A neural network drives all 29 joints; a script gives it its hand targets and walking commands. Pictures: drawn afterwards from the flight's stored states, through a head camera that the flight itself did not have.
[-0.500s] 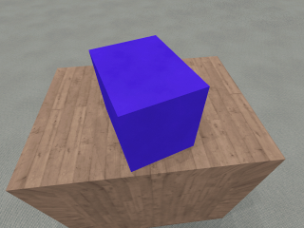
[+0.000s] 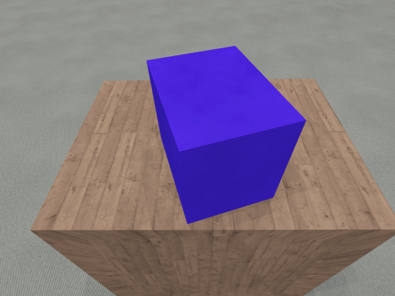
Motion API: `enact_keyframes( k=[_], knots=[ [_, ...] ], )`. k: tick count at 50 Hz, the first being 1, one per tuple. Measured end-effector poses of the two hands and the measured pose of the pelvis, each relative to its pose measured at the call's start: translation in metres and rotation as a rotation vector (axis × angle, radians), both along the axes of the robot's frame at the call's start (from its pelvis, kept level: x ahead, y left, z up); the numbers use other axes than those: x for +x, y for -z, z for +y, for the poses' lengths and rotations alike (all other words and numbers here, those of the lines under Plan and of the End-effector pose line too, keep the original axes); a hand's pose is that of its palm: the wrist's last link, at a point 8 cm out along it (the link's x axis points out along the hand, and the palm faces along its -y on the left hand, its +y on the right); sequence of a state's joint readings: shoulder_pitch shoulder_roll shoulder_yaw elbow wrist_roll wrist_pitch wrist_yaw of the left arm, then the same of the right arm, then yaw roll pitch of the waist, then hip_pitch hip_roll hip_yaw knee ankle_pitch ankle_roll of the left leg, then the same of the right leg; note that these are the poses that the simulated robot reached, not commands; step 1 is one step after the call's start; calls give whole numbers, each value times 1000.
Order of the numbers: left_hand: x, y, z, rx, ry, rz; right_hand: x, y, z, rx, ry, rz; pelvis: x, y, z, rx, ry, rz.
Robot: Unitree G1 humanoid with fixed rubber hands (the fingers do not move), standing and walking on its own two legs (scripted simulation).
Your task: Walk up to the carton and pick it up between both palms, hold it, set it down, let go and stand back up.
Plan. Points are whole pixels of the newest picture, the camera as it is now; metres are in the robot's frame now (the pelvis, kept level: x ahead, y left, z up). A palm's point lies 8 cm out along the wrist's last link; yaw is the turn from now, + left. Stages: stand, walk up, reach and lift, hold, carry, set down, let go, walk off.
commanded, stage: walk up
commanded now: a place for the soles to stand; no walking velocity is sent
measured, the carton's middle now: (212, 131) +0.47 -0.01 +0.08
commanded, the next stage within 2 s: none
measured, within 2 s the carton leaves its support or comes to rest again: neither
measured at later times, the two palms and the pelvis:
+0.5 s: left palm out of the picture +0.05 +0.31 -0.12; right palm out of the picture +0.10 -0.29 -0.12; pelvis +0.00 +0.00 -0.01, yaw +5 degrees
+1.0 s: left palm out of the picture +0.03 +0.31 -0.11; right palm out of the picture +0.12 -0.29 -0.12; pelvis +0.00 +0.00 -0.01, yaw +7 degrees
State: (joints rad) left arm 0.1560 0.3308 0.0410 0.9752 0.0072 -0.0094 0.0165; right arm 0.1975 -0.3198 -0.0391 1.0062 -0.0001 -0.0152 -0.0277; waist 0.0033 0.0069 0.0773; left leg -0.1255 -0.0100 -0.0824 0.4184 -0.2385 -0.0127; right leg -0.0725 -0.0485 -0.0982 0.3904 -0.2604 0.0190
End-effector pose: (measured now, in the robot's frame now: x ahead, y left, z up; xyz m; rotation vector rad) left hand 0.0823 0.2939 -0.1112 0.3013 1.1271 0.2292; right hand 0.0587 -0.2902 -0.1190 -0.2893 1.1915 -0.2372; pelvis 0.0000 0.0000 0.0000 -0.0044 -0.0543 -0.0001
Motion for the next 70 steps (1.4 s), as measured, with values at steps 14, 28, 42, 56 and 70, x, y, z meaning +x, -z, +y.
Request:
enact_keyframes(
  k=[14,28,42,56,70],
  knots=[
    [-23,2,13,15,-68,21,23,1,-3,-23,-68,12,3,4,1,-4,-54,9],
    [-34,6,18,12,-105,24,39,2,1,-35,-109,9,4,7,2,-1,-87,8],
    [-43,11,27,17,-138,21,47,5,3,-52,-151,3,0,15,4,4,-111,-9],
    [-58,8,17,15,-148,54,64,-1,-7,-63,-168,-43,-6,10,-3,-1,-125,-5],
    [-56,3,1,2,-124,-11,42,-2,-23,-61,-170,-60,-30,11,-17,-8,-125,-26]
  ],
)
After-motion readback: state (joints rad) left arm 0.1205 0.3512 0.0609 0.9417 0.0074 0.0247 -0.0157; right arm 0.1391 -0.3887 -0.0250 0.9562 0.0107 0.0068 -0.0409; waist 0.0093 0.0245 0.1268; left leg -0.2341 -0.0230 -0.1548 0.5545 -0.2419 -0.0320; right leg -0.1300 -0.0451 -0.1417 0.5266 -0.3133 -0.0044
